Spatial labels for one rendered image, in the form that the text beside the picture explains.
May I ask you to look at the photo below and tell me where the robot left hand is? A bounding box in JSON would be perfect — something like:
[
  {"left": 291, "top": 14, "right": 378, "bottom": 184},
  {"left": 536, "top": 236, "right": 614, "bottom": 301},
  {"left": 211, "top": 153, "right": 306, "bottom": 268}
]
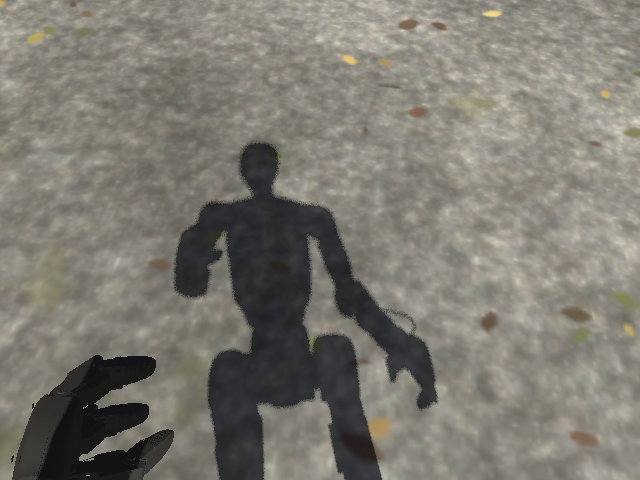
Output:
[{"left": 11, "top": 355, "right": 174, "bottom": 480}]

